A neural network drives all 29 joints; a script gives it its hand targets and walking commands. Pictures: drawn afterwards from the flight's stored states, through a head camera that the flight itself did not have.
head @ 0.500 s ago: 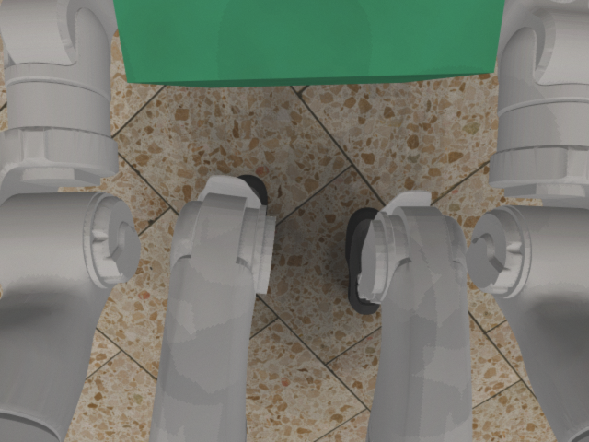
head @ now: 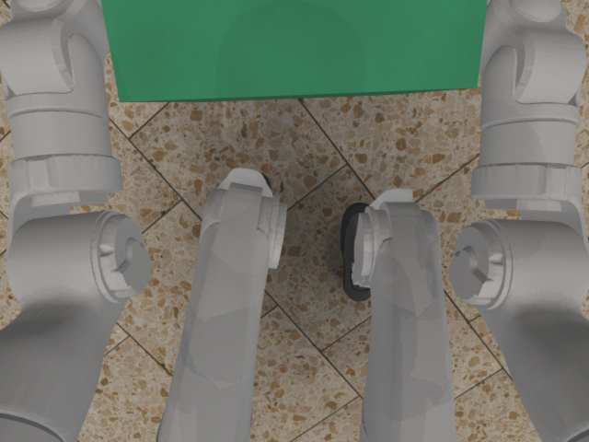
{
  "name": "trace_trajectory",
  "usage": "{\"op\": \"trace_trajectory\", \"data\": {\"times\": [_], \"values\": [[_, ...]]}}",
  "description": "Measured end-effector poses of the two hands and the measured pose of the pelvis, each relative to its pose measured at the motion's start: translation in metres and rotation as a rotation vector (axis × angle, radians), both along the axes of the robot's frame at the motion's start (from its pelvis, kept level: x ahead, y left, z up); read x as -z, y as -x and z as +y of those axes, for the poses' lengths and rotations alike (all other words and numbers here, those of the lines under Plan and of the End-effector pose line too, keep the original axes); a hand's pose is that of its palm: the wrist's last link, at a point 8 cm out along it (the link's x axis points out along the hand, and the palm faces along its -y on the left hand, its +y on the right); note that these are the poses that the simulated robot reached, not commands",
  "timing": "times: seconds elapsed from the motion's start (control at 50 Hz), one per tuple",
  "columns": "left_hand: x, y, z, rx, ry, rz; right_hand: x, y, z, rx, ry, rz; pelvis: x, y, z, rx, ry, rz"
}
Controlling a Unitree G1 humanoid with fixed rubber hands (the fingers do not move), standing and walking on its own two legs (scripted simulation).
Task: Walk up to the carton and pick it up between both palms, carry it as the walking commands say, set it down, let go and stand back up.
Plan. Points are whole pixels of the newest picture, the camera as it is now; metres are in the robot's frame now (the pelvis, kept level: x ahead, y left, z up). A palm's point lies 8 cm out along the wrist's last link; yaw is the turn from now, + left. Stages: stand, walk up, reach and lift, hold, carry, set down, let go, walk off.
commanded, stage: reach and lift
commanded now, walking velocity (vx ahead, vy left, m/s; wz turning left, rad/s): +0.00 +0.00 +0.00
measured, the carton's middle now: out of the picture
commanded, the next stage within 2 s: none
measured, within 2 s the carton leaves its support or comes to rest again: neither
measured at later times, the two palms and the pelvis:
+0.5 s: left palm out of the picture +0.51 +0.22 -0.05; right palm out of the picture +0.55 -0.14 -0.04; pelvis +0.00 -0.01 +0.05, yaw +0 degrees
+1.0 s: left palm out of the picture +0.49 +0.23 +0.03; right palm out of the picture +0.52 -0.13 +0.04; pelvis +0.00 +0.00 +0.11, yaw +0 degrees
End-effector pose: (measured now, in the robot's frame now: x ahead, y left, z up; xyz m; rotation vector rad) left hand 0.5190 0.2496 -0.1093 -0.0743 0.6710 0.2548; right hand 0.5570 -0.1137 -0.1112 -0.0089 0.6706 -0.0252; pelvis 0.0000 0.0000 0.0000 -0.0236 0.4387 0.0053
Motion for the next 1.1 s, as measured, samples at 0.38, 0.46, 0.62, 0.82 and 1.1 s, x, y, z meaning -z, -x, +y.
{"op": "trace_trajectory", "data": {"times": [0.38, 0.46, 0.62, 0.82, 1.1], "values": [[-0.049, 0.000, -0.021, 0.004, 0.015, -0.016, -0.066, -0.001, -0.022, 0.006, -0.013, -0.020, -0.038, 0.012, 0.002, -0.001, 0.028, -0.029], [-0.056, 0.005, -0.025, 0.000, -0.002, 0.006, -0.066, 0.002, -0.026, 0.001, -0.028, 0.002, -0.047, 0.007, -0.003, -0.001, 0.010, -0.030], [-0.081, 0.015, -0.027, 0.005, -0.009, 0.009, -0.081, 0.019, -0.028, 0.005, -0.010, 0.006, -0.067, -0.002, -0.013, 0.005, -0.032, -0.060], [-0.114, 0.022, -0.019, 0.025, -0.012, -0.002, -0.119, 0.023, -0.019, -0.009, 0.023, -0.008, -0.091, -0.004, -0.010, 0.008, -0.038, -0.107], [-0.150, 0.045, -0.013, 0.013, 0.006, 0.009, -0.160, 0.047, -0.013, -0.014, 0.013, 0.001, -0.116, 0.004, 0.004, -0.011, 0.026, -0.189]]}}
